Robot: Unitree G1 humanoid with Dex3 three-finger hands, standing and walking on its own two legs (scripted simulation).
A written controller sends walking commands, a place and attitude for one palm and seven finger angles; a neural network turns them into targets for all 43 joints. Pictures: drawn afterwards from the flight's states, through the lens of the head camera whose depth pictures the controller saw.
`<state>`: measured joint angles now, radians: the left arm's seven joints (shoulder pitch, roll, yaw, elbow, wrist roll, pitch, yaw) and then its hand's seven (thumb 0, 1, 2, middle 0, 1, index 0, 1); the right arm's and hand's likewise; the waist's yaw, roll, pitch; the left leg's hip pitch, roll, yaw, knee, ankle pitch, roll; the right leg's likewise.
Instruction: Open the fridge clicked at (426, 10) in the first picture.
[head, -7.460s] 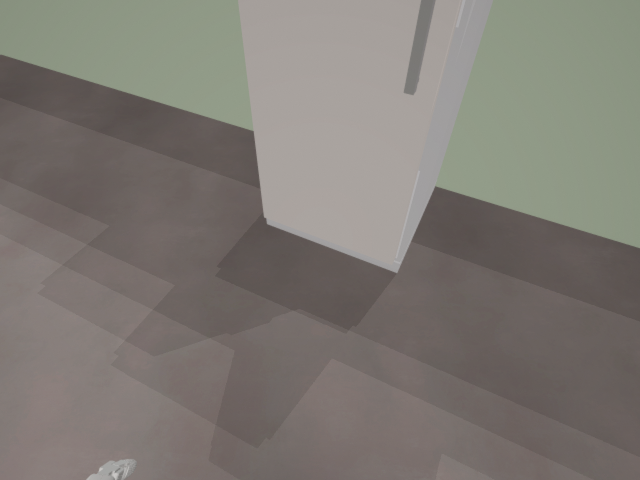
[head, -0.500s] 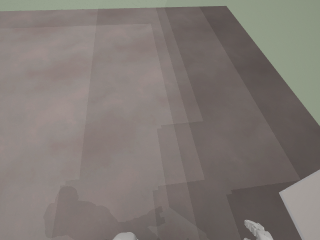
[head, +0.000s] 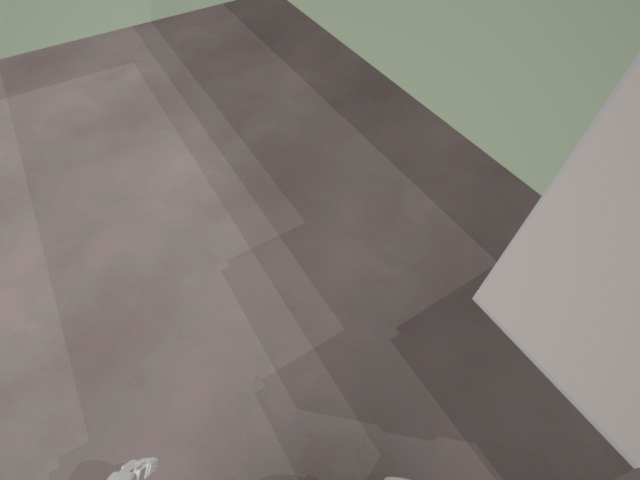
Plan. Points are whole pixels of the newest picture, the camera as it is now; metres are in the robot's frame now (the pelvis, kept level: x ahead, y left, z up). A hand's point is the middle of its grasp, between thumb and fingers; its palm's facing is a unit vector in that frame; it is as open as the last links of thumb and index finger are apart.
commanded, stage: turn to face it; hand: right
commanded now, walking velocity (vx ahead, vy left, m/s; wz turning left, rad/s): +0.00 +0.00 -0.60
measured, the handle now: out of the picture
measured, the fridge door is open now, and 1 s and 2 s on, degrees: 0 0 0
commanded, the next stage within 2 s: take the last steps up to it in 1.64 s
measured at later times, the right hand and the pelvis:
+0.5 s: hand out of the picture +0.10 -0.23 -0.13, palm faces +0.26 +0.93 -0.27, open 7.4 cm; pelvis +0.00 +0.01 +0.01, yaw -16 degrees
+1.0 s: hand out of the picture -0.11 -0.17 -0.16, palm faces +0.59 +0.77 -0.25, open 7.4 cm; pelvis -0.02 +0.02 +0.01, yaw -35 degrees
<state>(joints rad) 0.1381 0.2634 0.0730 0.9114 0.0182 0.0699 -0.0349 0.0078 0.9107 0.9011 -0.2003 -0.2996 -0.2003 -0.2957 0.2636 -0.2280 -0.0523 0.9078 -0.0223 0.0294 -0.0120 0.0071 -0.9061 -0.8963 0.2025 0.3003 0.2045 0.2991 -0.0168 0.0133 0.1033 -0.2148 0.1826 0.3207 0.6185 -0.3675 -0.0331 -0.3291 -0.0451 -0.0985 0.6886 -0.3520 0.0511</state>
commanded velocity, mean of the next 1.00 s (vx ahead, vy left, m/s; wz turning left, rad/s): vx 0.00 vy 0.00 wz -0.60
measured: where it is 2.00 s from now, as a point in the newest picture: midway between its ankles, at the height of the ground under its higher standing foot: outside the picture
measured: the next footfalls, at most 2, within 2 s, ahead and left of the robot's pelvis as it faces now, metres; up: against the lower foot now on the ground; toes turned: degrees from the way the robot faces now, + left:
right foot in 0.02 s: +0.04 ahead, -0.11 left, +0.00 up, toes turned -7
left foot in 0.56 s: +0.09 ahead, +0.12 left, +0.00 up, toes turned -17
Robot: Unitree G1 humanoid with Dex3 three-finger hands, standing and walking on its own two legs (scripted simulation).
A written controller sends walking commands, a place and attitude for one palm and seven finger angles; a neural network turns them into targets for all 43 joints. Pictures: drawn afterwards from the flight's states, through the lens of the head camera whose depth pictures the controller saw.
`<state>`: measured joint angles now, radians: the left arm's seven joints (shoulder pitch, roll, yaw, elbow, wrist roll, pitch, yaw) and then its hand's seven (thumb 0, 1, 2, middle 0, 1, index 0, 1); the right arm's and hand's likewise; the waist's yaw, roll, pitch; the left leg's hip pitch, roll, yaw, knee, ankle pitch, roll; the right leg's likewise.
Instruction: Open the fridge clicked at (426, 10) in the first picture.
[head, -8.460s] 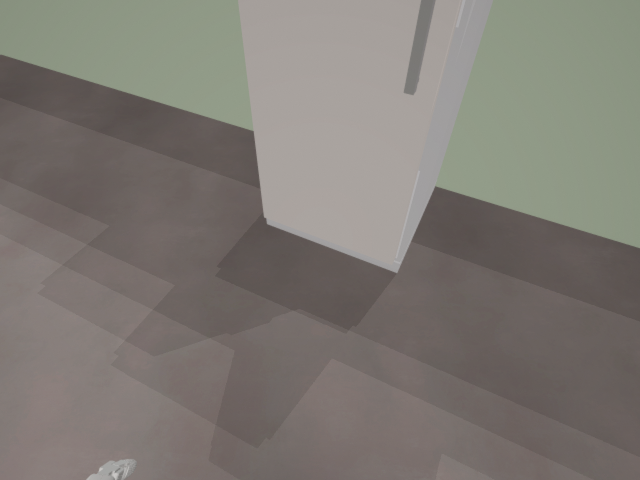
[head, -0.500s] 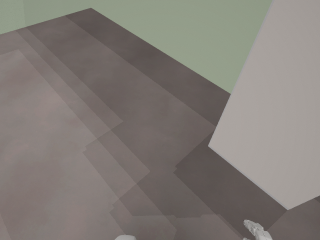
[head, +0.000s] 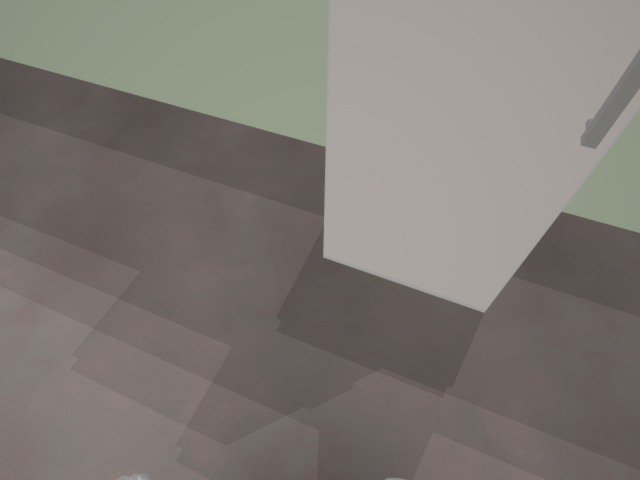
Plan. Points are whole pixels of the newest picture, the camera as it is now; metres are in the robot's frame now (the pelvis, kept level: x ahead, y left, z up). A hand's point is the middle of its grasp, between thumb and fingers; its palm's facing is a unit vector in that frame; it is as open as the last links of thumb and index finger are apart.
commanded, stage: turn to face it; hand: right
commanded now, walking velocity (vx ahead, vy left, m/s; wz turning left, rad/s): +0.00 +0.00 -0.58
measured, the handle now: (637, 63) +0.68 -0.45 +0.17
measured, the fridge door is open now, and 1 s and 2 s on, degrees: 0 0 0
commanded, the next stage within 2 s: take the last steps up to it in 0.64 s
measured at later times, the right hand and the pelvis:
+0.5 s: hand out of the picture +0.06 -0.27 -0.15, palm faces +0.24 +0.94 -0.24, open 7.4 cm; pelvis -0.01 -0.04 +0.01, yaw -13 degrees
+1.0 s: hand out of the picture -0.08 -0.16 -0.14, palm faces +0.44 +0.86 -0.24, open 7.3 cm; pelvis -0.02 +0.01 +0.02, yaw -22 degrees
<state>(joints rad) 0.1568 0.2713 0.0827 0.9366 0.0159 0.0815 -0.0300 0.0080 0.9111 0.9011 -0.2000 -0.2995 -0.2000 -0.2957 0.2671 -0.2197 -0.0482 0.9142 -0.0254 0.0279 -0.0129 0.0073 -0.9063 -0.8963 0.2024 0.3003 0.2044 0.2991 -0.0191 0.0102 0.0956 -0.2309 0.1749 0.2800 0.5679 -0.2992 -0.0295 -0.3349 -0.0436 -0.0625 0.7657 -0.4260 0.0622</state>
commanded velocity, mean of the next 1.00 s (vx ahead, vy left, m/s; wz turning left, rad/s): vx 0.08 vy -0.02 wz -0.28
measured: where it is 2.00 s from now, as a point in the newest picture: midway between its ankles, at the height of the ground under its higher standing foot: (386, 475)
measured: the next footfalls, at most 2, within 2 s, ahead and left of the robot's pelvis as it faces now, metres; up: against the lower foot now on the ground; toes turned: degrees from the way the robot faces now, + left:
right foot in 0.04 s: +0.03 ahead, -0.12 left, +0.00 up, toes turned -7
left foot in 0.68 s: +0.05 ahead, +0.10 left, +0.00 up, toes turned -14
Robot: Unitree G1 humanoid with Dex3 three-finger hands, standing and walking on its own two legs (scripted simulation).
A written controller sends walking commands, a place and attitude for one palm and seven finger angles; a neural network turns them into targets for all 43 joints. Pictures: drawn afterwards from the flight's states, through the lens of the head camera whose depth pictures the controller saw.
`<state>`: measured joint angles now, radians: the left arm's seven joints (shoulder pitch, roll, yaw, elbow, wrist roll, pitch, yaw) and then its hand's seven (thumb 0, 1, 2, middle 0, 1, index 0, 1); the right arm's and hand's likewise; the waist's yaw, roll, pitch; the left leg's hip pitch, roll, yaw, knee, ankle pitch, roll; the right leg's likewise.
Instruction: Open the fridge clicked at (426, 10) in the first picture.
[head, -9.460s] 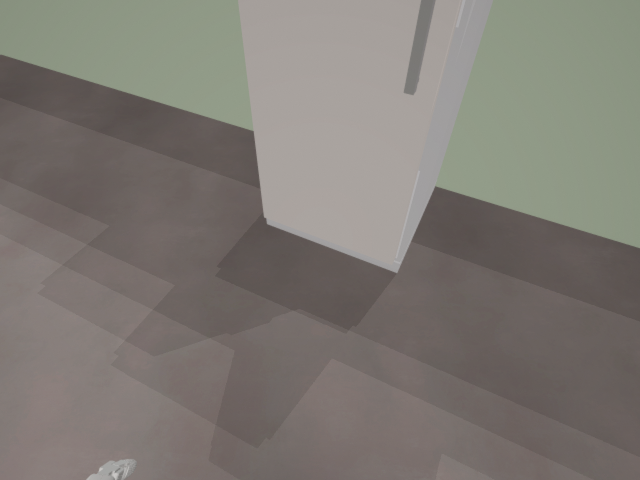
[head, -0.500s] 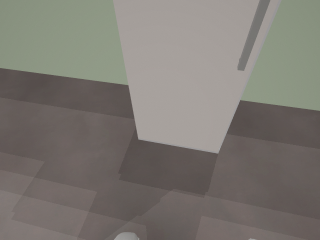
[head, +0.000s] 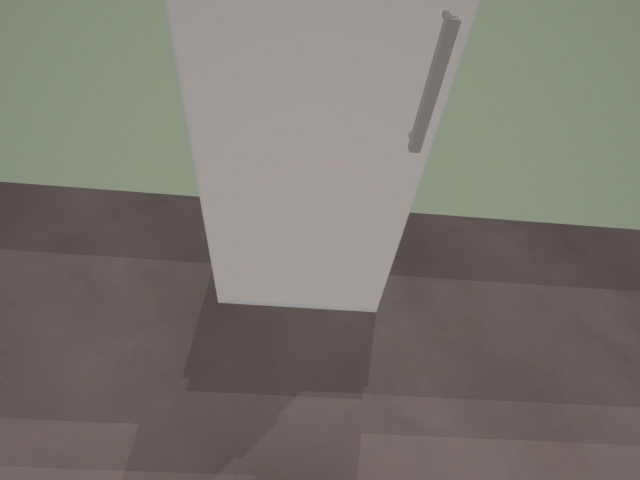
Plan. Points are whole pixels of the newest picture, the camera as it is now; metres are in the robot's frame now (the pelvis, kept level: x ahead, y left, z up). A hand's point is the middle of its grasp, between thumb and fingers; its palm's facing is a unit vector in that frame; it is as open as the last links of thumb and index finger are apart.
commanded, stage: take the last steps up to it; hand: right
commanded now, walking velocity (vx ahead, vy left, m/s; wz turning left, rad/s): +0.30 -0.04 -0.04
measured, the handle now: (428, 87) +0.82 -0.18 +0.15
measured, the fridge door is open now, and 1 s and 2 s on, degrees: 0 0 0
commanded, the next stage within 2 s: come to a stop and stand still in 0.88 s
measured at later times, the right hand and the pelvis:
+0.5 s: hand out of the picture +0.11 -0.29 -0.19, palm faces +0.08 +0.99 -0.15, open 7.4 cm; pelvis +0.10 -0.10 +0.00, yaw +1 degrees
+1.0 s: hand (446, 378) +0.35 -0.23 -0.18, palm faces -0.01 +0.97 -0.22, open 7.1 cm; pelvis +0.27 -0.05 -0.02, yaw +2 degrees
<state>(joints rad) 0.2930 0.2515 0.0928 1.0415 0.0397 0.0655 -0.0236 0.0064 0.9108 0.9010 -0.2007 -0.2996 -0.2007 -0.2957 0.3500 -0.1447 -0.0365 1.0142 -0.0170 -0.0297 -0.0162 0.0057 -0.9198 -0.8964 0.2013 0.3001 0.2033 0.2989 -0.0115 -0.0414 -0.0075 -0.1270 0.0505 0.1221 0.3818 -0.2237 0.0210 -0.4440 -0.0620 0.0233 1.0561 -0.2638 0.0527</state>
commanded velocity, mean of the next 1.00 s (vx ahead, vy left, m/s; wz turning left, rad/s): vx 0.23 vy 0.03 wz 0.05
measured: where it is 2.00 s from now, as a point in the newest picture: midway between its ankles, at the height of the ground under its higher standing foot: outside the picture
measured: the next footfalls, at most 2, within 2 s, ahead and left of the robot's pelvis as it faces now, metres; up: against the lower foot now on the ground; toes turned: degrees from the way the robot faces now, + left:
right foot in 0.22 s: +0.08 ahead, -0.17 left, +0.00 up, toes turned -7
left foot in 0.80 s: +0.31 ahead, +0.07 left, +0.00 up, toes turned +9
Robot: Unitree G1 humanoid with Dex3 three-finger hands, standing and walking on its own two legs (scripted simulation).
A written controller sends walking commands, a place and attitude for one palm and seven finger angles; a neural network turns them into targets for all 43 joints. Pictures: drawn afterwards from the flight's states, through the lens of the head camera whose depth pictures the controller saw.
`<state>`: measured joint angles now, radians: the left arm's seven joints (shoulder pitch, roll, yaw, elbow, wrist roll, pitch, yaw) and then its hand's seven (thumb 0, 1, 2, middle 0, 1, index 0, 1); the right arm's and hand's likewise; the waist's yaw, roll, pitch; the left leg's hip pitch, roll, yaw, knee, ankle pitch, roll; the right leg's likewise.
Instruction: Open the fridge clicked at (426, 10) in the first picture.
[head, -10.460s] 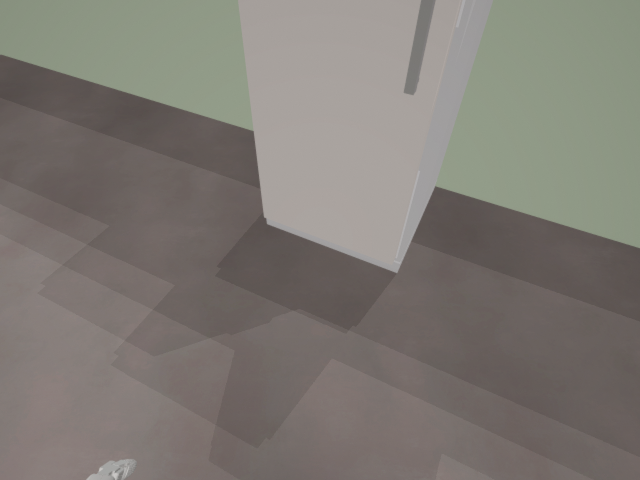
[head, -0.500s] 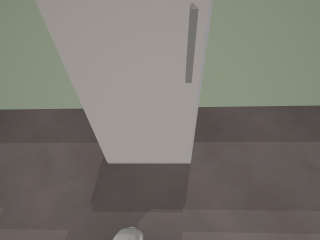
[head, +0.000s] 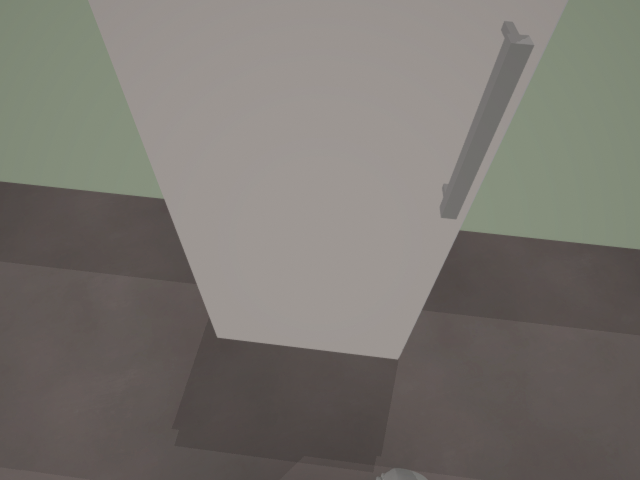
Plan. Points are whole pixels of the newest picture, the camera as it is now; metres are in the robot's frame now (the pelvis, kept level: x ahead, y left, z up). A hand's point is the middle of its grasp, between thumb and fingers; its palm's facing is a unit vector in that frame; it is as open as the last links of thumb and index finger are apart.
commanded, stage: come to a stop and stand still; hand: right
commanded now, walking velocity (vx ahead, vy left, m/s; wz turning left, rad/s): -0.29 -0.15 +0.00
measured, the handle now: (474, 133) +0.54 -0.15 +0.17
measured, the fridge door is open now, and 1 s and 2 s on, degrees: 0 0 0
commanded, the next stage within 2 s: look again from close up in 1.48 s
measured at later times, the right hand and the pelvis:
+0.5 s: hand out of the picture +0.04 -0.19 -0.17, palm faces +0.03 +0.96 -0.28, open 7.4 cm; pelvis +0.00 +0.01 -0.01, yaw +3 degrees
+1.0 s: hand out of the picture -0.04 -0.17 -0.17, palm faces +0.07 +0.98 -0.19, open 7.3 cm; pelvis -0.03 +0.01 +0.01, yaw +1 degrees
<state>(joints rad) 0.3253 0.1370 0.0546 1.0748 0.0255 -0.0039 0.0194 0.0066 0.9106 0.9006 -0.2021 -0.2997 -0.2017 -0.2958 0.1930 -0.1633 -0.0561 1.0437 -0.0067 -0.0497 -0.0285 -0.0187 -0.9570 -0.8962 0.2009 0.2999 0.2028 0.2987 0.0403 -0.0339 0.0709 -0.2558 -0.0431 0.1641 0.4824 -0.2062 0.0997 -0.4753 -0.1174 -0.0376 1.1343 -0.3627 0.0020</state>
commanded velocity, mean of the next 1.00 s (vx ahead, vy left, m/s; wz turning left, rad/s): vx -0.03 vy -0.03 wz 0.00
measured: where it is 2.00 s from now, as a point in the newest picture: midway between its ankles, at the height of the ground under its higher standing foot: outside the picture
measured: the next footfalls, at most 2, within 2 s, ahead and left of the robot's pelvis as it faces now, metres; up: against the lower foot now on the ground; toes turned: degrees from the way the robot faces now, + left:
right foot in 0.18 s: +0.14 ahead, -0.15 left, +0.00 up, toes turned -3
right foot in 0.88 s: -0.03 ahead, -0.12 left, +0.00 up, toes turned -2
